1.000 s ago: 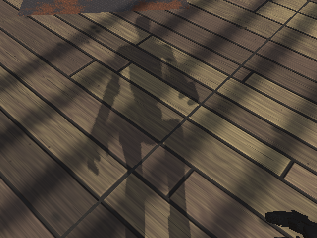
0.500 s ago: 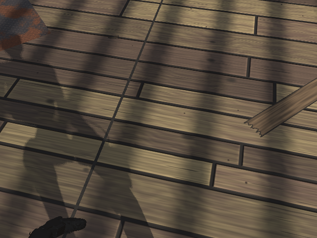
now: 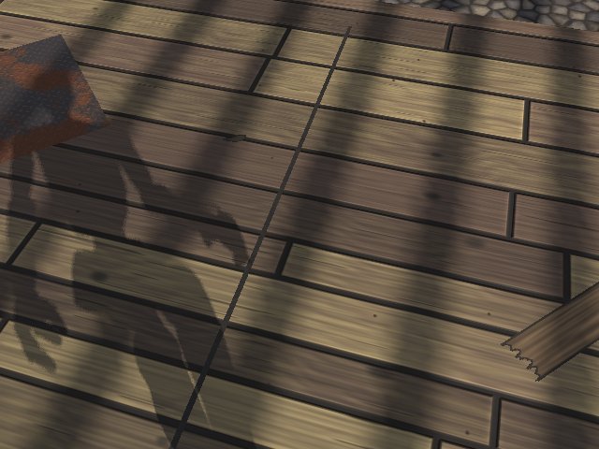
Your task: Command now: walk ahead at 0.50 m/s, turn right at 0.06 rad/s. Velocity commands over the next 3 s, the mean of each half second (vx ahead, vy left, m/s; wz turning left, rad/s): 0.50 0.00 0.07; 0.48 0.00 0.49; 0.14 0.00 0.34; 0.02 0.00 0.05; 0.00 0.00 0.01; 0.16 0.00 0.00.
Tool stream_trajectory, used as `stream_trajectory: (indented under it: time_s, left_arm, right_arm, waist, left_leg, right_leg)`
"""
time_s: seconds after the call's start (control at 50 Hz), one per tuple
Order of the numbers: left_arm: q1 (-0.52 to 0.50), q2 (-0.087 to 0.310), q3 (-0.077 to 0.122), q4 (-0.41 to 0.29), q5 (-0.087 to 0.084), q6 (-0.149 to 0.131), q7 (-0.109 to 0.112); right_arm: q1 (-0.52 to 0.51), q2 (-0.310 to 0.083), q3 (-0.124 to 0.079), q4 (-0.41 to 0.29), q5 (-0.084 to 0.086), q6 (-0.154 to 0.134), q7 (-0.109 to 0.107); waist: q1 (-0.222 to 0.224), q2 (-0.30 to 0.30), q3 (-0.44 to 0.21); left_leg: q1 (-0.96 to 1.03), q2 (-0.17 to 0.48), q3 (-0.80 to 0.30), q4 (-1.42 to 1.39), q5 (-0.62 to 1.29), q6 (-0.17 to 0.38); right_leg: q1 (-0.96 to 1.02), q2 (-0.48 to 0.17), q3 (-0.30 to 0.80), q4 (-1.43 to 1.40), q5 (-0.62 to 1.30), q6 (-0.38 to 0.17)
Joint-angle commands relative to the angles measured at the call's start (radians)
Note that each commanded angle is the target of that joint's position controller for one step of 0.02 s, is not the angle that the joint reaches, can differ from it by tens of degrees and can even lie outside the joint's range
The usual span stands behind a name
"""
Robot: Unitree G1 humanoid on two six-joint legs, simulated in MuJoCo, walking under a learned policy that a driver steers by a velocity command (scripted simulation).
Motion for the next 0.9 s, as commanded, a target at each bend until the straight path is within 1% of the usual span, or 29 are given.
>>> stream_trajectory:
  time_s: [0.02, 0.04, 0.06, 0.08, 0.1, 0.12, 0.14, 0.16, 0.18, 0.2, 0.24, 0.28, 0.34, 0.4, 0.44, 0.48, 0.52, 0.54, 0.56, 0.58, 0.6, 0.62, 0.64, 0.66, 0.7, 0.74, 0.78, 0.84, 0.9]
  left_arm:
    - [-0.002, 0.168, 0.03, -0.019, 0.009, -0.01, 0.015]
    - [-0.012, 0.176, 0.031, -0.015, 0.012, -0.008, 0.014]
    - [-0.027, 0.172, 0.028, -0.019, 0.005, -0.008, 0.012]
    - [0.02, 0.104, 0.009, -0.055, -0.025, -0.015, 0.004]
    - [0.078, 0.1, 0.016, -0.044, -0.027, -0.015, -0.001]
    - [0.013, 0.146, 0.028, -0.049, 0.0, -0.01, 0.002]
    - [-0.05, 0.131, 0.024, -0.064, 0.003, -0.014, -0.004]
    - [-0.079, 0.107, 0.021, -0.069, 0.001, -0.012, -0.01]
    - [-0.087, 0.097, 0.02, -0.076, 0.012, -0.001, -0.014]
    - [-0.065, 0.078, 0.015, -0.063, 0.019, 0.013, -0.021]
    - [-0.073, 0.062, 0.011, -0.065, 0.022, 0.027, -0.031]
    - [-0.151, 0.059, 0.009, -0.091, 0.021, 0.032, -0.037]
    - [-0.303, 0.052, 0.002, -0.146, 0.019, 0.029, -0.039]
    - [-0.403, 0.037, -0.008, -0.177, 0.011, 0.024, -0.039]
    - [-0.451, 0.043, -0.009, -0.194, 0.007, 0.021, -0.035]
    - [-0.479, 0.058, -0.006, -0.213, 0.004, 0.014, -0.03]
    - [-0.442, 0.085, 0.003, -0.215, 0.001, 0.003, -0.024]
    - [-0.371, 0.102, 0.011, -0.198, 0.002, -0.005, -0.019]
    - [-0.238, 0.126, 0.024, -0.158, 0.009, -0.018, -0.009]
    - [-0.076, 0.196, 0.045, -0.132, 0.034, -0.032, 0.006]
    - [-0.018, 0.302, 0.072, -0.141, 0.049, -0.023, 0.012]
    - [-0.07, 0.243, 0.065, -0.149, 0.028, -0.004, 0.009]
    - [-0.15, 0.152, 0.042, -0.166, 0.02, -0.001, 0.006]
    - [-0.2, 0.104, 0.031, -0.169, 0.016, -0.006, 0.003]
    - [-0.211, 0.071, 0.022, -0.154, 0.01, -0.019, 0.009]
    - [-0.181, 0.074, 0.025, -0.137, 0.002, -0.038, 0.008]
    - [-0.159, 0.087, 0.031, -0.124, -0.005, -0.049, 0.007]
    - [-0.126, 0.087, 0.034, -0.105, 0.001, -0.049, 0.004]
    - [-0.112, 0.096, 0.037, -0.095, 0.003, -0.047, 0.003]
  right_arm:
    - [0.02, -0.099, -0.026, -0.053, 0.003, -0.026, -0.014]
    - [0.145, -0.121, -0.037, -0.011, 0.002, -0.032, -0.024]
    - [0.319, -0.149, -0.05, 0.041, -0.01, -0.043, -0.037]
    - [0.456, -0.254, -0.078, 0.064, -0.034, -0.046, -0.05]
    - [0.44, -0.274, -0.085, 0.075, -0.013, -0.036, -0.036]
    - [0.323, -0.223, -0.074, 0.058, 0.016, -0.032, -0.027]
    - [0.236, -0.155, -0.057, 0.045, 0.02, -0.034, -0.023]
    - [0.198, -0.108, -0.043, 0.05, 0.014, -0.039, -0.022]
    - [0.194, -0.085, -0.034, 0.067, 0.014, -0.047, -0.025]
    - [0.197, -0.074, -0.029, 0.08, 0.012, -0.053, -0.026]
    - [0.243, -0.092, -0.033, 0.109, 0.016, -0.07, -0.024]
    - [0.271, -0.113, -0.038, 0.13, 0.02, -0.077, -0.023]
    - [0.323, -0.104, -0.034, 0.158, 0.026, -0.073, -0.022]
    - [0.365, -0.119, -0.038, 0.174, 0.025, -0.069, -0.026]
    - [0.392, -0.126, -0.04, 0.183, 0.021, -0.065, -0.029]
    - [0.396, -0.136, -0.044, 0.183, 0.016, -0.06, -0.034]
    - [0.366, -0.155, -0.052, 0.173, 0.01, -0.054, -0.04]
    - [0.344, -0.164, -0.057, 0.166, 0.01, -0.053, -0.041]
    - [0.329, -0.157, -0.056, 0.161, 0.015, -0.053, -0.038]
    - [0.319, -0.116, -0.046, 0.133, 0.025, -0.058, -0.034]
    - [0.406, -0.004, -0.024, 0.091, 0.058, -0.055, -0.035]
    - [0.41, -0.101, -0.046, 0.108, 0.033, -0.041, -0.043]
    - [0.361, -0.118, -0.055, 0.114, 0.022, -0.034, -0.039]
    - [0.319, -0.093, -0.051, 0.109, 0.019, -0.033, -0.029]
    - [0.297, -0.076, -0.054, 0.103, 0.0, -0.012, -0.013]
    - [0.278, -0.057, -0.052, 0.09, -0.004, 0.009, -0.001]
    - [0.219, -0.052, -0.051, 0.064, -0.005, 0.02, 0.009]
    - [0.117, -0.051, -0.047, 0.022, -0.005, 0.025, 0.021]
    - [0.016, -0.036, -0.033, -0.016, -0.003, 0.021, 0.033]
  waist:
    - [-0.073, -0.108, 0.012]
    - [-0.127, -0.102, -0.059]
    - [-0.206, -0.072, -0.155]
    - [-0.218, 0.078, -0.289]
    - [-0.167, 0.22, -0.361]
    - [-0.128, 0.067, -0.212]
    - [-0.106, -0.001, -0.095]
    - [-0.08, -0.024, -0.023]
    - [-0.057, 0.003, 0.005]
    - [-0.04, 0.02, 0.003]
    - [-0.032, 0.026, -0.004]
    - [-0.037, 0.022, 0.02]
    - [-0.069, 0.017, 0.055]
    - [-0.1, 0.028, 0.047]
    - [-0.117, 0.034, 0.035]
    - [-0.119, 0.046, 0.029]
    - [-0.089, 0.056, 0.013]
    - [-0.055, 0.055, -0.012]
    - [0.005, 0.01, -0.077]
    - [0.064, -0.085, -0.204]
    - [0.034, -0.303, -0.328]
    - [0.012, -0.235, -0.308]
    - [-0.016, -0.132, -0.169]
    - [-0.03, -0.098, -0.086]
    - [-0.063, -0.14, -0.032]
    - [-0.075, -0.129, -0.035]
    - [-0.079, -0.115, -0.022]
    - [-0.069, -0.109, 0.011]
    - [-0.052, -0.11, 0.034]
  left_leg:
    - [0.116, -0.073, 0.028, -0.057, -0.106, 0.056]
    - [0.26, -0.106, 0.038, -0.094, -0.124, 0.077]
    - [0.508, -0.06, -0.009, -0.144, -0.075, 0.111]
    - [0.807, 0.201, -0.356, -0.167, -0.186, 0.195]
    - [0.899, 0.365, -0.769, -0.302, -0.128, 0.296]
    - [0.765, 0.325, -0.669, -0.322, -0.188, 0.276]
    - [0.621, 0.293, -0.531, -0.356, -0.196, 0.257]
    - [0.513, 0.242, -0.43, -0.4, -0.165, 0.22]
    - [0.447, 0.2, -0.359, -0.424, -0.105, 0.19]
    - [0.407, 0.173, -0.304, -0.443, -0.06, 0.175]
    - [0.395, 0.157, -0.249, -0.465, 0.034, 0.182]
    - [0.404, 0.146, -0.207, -0.5, 0.04, 0.186]
    - [0.422, 0.105, -0.18, -0.51, 0.087, 0.178]
    - [0.446, 0.088, -0.17, -0.475, 0.163, 0.162]
    - [0.487, 0.095, -0.186, -0.435, 0.214, 0.16]
    - [0.527, 0.115, -0.22, -0.39, 0.257, 0.156]
    - [0.544, 0.133, -0.257, -0.329, 0.29, 0.14]
    - [0.534, 0.128, -0.265, -0.265, 0.33, 0.128]
    - [0.496, 0.081, -0.232, -0.109, 0.348, 0.107]
    - [0.363, 0.012, -0.179, 0.146, 0.181, 0.084]
    - [0.039, -0.142, -0.064, 0.455, -0.373, 0.042]
    - [-0.052, -0.104, -0.114, 0.582, -0.479, 0.058]
    - [-0.073, -0.05, -0.136, 0.604, -0.395, 0.064]
    - [-0.057, -0.015, -0.133, 0.575, -0.322, 0.056]
    - [-0.012, 0.021, -0.121, 0.528, -0.268, 0.034]
    - [-0.009, 0.025, -0.108, 0.528, -0.227, 0.018]
    - [-0.063, 0.038, -0.101, 0.51, -0.168, 0.005]
    - [-0.129, 0.046, -0.085, 0.415, -0.072, -0.011]
    - [-0.087, 0.037, -0.043, 0.234, 0.03, -0.01]
  right_leg:
    - [-0.01, -0.312, 0.072, 0.172, 1.021, -0.067]
    - [-0.019, -0.293, 0.055, 0.324, 1.097, -0.053]
    - [-0.139, -0.256, 0.025, 0.539, 0.964, -0.036]
    - [-0.43, -0.148, -0.031, 0.882, 0.559, -0.001]
    - [-0.657, 0.02, 0.014, 1.153, -0.183, 0.013]
    - [-0.734, -0.059, 0.101, 1.205, -0.127, -0.002]
    - [-0.744, -0.106, 0.087, 1.163, -0.053, -0.002]
    - [-0.723, -0.146, 0.07, 1.091, -0.013, -0.002]
    - [-0.686, -0.171, 0.066, 1.032, 0.007, 0.008]
    - [-0.643, -0.178, 0.054, 1.007, 0.022, 0.02]
    - [-0.644, -0.187, 0.027, 0.968, 0.051, 0.039]
    - [-0.712, -0.212, 0.004, 0.896, 0.116, 0.062]
    - [-0.765, -0.223, -0.03, 0.704, 0.224, 0.1]
    - [-0.718, -0.19, -0.053, 0.535, 0.302, 0.119]
    - [-0.697, -0.17, -0.055, 0.476, 0.314, 0.121]
    - [-0.679, -0.161, -0.041, 0.438, 0.28, 0.112]
    - [-0.604, -0.149, -0.024, 0.389, 0.204, 0.094]
    - [-0.511, -0.132, -0.025, 0.351, 0.165, 0.08]
    - [-0.334, -0.126, -0.026, 0.278, 0.179, 0.057]
    - [-0.1, -0.286, 0.131, 0.247, 0.081, 0.009]
    - [0.159, -0.558, 0.523, 0.172, -0.036, -0.085]
    - [0.085, -0.57, 0.648, 0.113, -0.118, -0.115]
    - [-0.038, -0.524, 0.505, 0.1, -0.144, -0.095]
    - [-0.148, -0.475, 0.372, 0.067, -0.051, -0.078]
    - [-0.252, -0.407, 0.199, 0.028, 0.11, -0.038]
    - [-0.266, -0.398, 0.117, 0.011, 0.23, -0.041]
    - [-0.255, -0.398, 0.049, -0.011, 0.282, -0.05]
    - [-0.237, -0.384, -0.044, -0.026, 0.326, -0.053]
    - [-0.239, -0.364, -0.134, -0.023, 0.369, -0.041]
